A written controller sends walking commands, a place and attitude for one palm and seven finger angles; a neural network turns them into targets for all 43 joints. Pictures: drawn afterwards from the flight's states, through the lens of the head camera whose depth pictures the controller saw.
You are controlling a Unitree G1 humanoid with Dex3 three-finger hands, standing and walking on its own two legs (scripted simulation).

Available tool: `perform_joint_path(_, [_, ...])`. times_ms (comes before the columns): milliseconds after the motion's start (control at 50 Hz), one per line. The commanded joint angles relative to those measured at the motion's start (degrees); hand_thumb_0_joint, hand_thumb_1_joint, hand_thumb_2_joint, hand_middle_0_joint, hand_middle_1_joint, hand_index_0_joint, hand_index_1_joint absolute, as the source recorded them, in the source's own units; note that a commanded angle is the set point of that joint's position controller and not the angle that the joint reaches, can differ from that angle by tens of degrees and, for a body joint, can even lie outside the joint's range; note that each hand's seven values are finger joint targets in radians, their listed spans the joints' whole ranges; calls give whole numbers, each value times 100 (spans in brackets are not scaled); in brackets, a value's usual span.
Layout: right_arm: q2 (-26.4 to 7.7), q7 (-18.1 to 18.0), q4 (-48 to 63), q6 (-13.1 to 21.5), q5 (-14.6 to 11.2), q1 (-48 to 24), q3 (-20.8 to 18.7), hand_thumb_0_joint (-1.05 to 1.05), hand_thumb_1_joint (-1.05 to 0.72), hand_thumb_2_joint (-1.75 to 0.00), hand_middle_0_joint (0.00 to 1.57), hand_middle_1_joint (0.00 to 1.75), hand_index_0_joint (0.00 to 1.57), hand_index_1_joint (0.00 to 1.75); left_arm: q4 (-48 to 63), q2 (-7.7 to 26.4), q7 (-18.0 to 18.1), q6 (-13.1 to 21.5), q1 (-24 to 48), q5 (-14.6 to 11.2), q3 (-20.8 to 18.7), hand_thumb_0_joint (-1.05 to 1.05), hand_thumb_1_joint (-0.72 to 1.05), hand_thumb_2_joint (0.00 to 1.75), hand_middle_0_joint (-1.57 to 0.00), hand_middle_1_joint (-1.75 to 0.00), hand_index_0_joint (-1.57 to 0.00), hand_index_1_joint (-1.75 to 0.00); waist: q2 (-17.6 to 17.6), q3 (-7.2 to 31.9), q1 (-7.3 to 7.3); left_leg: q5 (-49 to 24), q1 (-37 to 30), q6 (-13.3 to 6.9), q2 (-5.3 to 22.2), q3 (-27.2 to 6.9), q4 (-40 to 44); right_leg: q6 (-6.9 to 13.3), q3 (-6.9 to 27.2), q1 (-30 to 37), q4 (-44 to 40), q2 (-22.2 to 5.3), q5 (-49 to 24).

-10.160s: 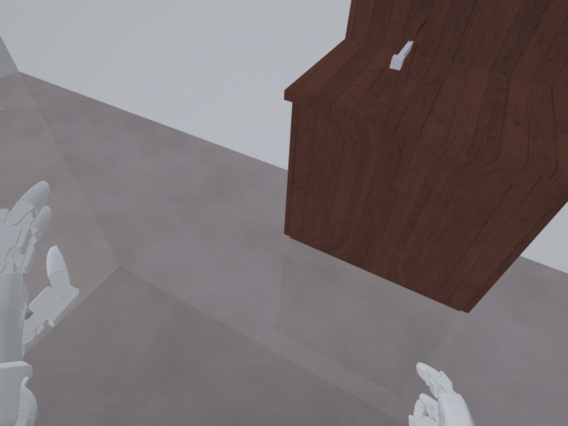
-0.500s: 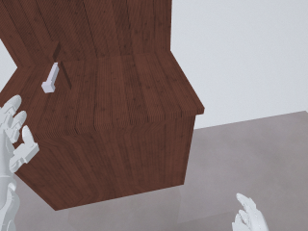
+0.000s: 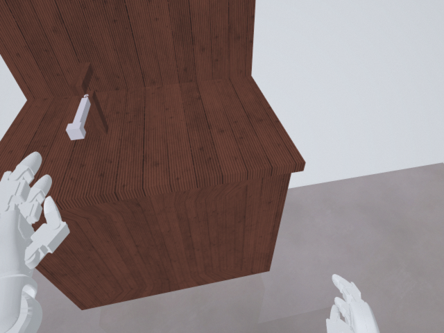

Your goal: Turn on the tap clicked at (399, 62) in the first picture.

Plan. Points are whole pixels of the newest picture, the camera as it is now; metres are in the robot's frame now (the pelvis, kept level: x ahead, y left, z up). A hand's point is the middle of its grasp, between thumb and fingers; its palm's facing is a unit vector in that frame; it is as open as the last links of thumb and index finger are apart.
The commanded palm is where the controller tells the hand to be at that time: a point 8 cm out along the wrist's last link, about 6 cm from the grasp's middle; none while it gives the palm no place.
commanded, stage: turn the palm inward beside the body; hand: left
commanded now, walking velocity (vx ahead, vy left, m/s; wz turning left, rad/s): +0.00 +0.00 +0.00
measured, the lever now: (76, 131) +0.45 +0.40 +0.13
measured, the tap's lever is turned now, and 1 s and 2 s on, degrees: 0 0 0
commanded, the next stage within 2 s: reach beside the lever's end, fingers flat in 1.14 s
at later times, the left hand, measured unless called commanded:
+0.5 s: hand (62, 245) +0.17 +0.24 +0.17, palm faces +0.50 -0.86 -0.12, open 7.4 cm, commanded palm +0.11 +0.27 +0.18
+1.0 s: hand (80, 242) +0.17 +0.21 +0.17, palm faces +0.50 -0.86 -0.09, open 7.4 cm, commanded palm +0.12 +0.25 +0.18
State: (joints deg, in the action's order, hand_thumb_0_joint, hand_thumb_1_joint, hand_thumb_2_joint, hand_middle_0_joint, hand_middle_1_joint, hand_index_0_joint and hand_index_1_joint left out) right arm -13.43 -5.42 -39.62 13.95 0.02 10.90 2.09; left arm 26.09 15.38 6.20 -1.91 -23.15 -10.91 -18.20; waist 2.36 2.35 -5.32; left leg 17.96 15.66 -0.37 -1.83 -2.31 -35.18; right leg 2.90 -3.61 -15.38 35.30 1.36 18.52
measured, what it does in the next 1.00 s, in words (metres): stands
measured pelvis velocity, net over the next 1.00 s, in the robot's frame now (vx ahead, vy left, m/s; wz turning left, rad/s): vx -0.01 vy -0.02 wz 0.01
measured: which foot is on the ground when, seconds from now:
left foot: down 0.00-1.00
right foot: down 0.00-1.00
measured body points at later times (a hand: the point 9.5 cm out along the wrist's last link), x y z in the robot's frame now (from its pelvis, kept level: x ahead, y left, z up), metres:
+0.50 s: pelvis -0.02 +0.00 +0.01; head -0.06 -0.03 +0.45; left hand +0.14 +0.28 +0.18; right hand +0.20 -0.20 -0.06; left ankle +0.01 +0.12 -0.73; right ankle +0.01 -0.08 -0.73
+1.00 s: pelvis -0.01 -0.02 +0.01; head -0.05 -0.05 +0.45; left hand +0.14 +0.26 +0.18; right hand +0.21 -0.22 -0.06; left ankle +0.01 +0.12 -0.73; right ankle +0.01 -0.08 -0.73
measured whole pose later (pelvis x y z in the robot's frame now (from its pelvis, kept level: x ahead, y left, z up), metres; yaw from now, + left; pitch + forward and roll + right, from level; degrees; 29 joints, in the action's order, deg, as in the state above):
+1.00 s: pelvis -0.01 -0.02 +0.01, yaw +1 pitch -5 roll +0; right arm -13.1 -5.6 -39.6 14.1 -1.1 8.8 3.3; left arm 31.6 11.3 9.6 -14.7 -24.4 -13.9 -14.8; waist 4.1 2.1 -5.8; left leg 15.5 10.5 1.2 -0.5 -3.8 -30.9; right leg 4.4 -5.0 -9.9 30.7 2.7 16.2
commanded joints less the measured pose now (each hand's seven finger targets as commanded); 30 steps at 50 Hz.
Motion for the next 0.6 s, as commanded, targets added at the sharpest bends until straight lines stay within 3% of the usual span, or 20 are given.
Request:
perform_joint_path(0, [-566,-64,939,351,-37,-864,-179,0,-90,-90,20,30,20,30,1317,891,128,168,669,11,-461,0,90,90,-20,-30,-20,-30,58,451,-10,-1147,-102,-21,88,-70,706,-153,46,273,-604,-56,-988])
perform_joint_path(40, [-518,-61,967,343,-47,-945,-139,0,-90,-90,20,30,20,30,1441,764,161,62,710,31,-309,0,90,90,-20,-30,-20,-30,247,400,-12,-1101,-177,-8,94,-79,774,-136,32,292,-654,-55,-894])
perform_joint_path(120, [-520,-67,968,323,-47,-1011,-106,0,-90,-90,20,30,20,30,1430,808,251,-130,719,46,-353,0,90,90,-20,-30,-20,-30,110,258,-30,-818,-143,5,116,-119,910,-144,24,287,-777,-26,-622])
perform_joint_path(140, [-482,-72,979,311,-48,-1060,-96,0,-90,-90,20,30,20,30,1503,661,246,-154,705,41,-214,0,90,90,-20,-30,-20,-30,38,281,-16,-815,-184,6,113,-119,947,-139,20,345,-789,-30,-617])
perform_joint_path(280, [-443,-102,983,260,-60,-1224,-29,0,-90,-90,20,30,20,30,1528,605,330,-452,838,14,-153,0,90,90,-20,-30,-20,-30,99,3,-20,-113,-102,-29,81,-121,1132,-164,85,345,-1046,-52,-64])
perform_joint_path(320, [-452,-95,1002,283,-63,-1241,-27,0,-90,-90,20,30,20,30,1681,663,382,-470,884,48,-185,0,90,90,-20,-30,-20,-30,101,61,-25,-137,-130,-35,71,-115,1135,-161,95,394,-1074,-44,-78])
perform_joint_path(340, [-402,-97,994,283,-67,-1281,-7,0,-90,-90,20,30,20,30,1669,485,352,-502,824,38,-12,0,90,90,-20,-30,-20,-30,213,24,-18,-63,-171,-41,63,-106,1166,-156,103,394,-1096,-52,-25])
perform_joint_path(400, [-429,-105,978,300,-66,-1290,-11,0,-90,-90,20,30,20,30,1646,531,359,-562,770,-31,-70,0,90,90,-20,-30,-20,-30,-27,-50,-23,24,-115,-68,50,-91,1146,-186,135,429,-1211,-76,90])
perform_joint_path(440, [-382,-96,987,321,-79,-1321,0,0,-90,-90,20,30,20,30,1748,469,361,-601,739,-36,-31,0,90,90,-20,-30,-20,-30,183,-2,-55,99,-145,-65,25,-75,1174,-178,159,497,-1237,-90,156])
perform_joint_path(580, [-412,-86,966,382,-81,-1313,-22,0,-90,-90,20,30,20,30,1781,435,418,-697,648,-122,-61,0,90,90,-20,-30,-20,-30,-21,-36,-46,-169,-163,-92,16,-34,1057,-212,192,518,-1317,-115,10])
